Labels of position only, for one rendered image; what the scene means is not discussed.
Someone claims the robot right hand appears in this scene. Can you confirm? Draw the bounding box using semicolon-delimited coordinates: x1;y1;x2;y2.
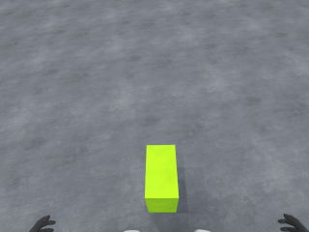
277;214;309;232

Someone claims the carton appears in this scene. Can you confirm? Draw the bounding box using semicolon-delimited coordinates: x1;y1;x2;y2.
145;145;179;213

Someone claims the robot left hand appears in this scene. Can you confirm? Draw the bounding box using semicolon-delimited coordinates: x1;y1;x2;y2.
30;215;56;232

